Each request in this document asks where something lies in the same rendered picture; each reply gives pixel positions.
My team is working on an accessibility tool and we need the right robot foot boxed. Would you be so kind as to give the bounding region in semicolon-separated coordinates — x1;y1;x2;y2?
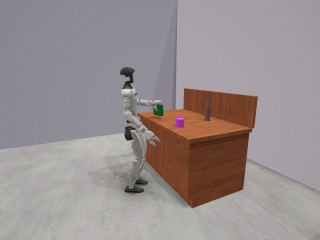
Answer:
124;186;144;193

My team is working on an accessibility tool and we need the robot right hand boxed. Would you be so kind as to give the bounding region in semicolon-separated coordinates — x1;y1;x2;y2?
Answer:
144;130;161;147

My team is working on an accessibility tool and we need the robot right upper arm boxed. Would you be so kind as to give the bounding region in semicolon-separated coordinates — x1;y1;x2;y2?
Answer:
122;89;132;118

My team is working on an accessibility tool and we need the robot left hand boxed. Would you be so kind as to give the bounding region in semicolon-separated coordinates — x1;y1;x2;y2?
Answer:
154;100;165;111

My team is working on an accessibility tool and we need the robot right forearm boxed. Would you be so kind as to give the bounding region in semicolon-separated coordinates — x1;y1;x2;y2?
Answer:
124;111;148;134

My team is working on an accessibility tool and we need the left robot foot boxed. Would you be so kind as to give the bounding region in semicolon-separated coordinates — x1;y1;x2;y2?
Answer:
135;178;148;185

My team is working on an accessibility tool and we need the robot left forearm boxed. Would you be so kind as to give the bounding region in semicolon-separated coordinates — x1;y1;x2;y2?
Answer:
139;99;156;106

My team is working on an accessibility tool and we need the sponge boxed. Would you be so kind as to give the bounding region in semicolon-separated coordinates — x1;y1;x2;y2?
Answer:
153;104;164;117

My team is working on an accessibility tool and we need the table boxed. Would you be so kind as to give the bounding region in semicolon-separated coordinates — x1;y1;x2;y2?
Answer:
137;88;258;208

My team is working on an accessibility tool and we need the robot foot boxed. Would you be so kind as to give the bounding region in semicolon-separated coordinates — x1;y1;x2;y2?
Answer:
124;186;144;193
135;178;148;185

